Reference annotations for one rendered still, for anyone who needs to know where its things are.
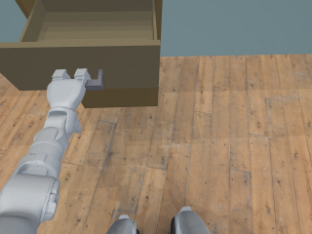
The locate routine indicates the robot left hand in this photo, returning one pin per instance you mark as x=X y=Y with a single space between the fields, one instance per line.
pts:
x=66 y=92

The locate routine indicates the left robot shin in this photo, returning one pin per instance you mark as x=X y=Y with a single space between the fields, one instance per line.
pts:
x=122 y=216

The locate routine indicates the left robot upper arm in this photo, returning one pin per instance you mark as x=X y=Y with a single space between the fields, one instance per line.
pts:
x=29 y=200

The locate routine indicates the drawer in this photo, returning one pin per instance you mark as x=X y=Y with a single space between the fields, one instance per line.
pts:
x=117 y=36

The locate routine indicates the left robot thigh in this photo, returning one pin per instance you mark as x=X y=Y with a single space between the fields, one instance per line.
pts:
x=123 y=226

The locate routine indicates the handle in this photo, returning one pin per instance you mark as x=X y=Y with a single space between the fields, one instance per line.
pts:
x=95 y=84

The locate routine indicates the robot left forearm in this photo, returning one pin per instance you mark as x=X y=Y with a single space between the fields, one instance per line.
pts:
x=46 y=151

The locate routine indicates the cabinet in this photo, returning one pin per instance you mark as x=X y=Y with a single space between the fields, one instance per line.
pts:
x=115 y=97

